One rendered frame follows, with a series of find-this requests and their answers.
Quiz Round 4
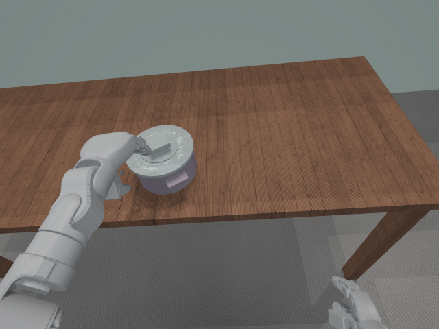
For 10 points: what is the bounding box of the right robot hand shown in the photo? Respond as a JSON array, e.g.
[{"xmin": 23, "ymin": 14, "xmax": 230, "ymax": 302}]
[{"xmin": 328, "ymin": 276, "xmax": 381, "ymax": 329}]

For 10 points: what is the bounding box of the left robot hand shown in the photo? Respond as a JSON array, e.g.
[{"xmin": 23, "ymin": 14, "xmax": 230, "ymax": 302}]
[{"xmin": 80, "ymin": 132, "xmax": 152, "ymax": 201}]

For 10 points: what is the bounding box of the robot left forearm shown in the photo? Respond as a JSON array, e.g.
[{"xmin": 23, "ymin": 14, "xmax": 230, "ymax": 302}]
[{"xmin": 0, "ymin": 156, "xmax": 116, "ymax": 301}]

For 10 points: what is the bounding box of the pot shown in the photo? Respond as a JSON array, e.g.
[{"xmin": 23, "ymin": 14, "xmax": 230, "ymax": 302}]
[{"xmin": 137, "ymin": 150, "xmax": 197, "ymax": 195}]

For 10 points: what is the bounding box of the left robot upper arm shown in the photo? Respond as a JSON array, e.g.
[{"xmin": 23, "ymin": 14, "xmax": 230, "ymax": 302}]
[{"xmin": 0, "ymin": 291, "xmax": 64, "ymax": 329}]

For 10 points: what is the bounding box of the table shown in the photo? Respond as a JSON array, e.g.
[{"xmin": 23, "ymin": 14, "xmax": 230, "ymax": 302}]
[{"xmin": 0, "ymin": 56, "xmax": 439, "ymax": 280}]

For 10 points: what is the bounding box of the lid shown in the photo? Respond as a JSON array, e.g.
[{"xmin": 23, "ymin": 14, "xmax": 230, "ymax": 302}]
[{"xmin": 126, "ymin": 125, "xmax": 194, "ymax": 178}]

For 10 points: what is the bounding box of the knob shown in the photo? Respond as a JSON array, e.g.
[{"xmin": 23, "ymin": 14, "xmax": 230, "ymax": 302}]
[{"xmin": 144, "ymin": 131, "xmax": 171, "ymax": 156}]

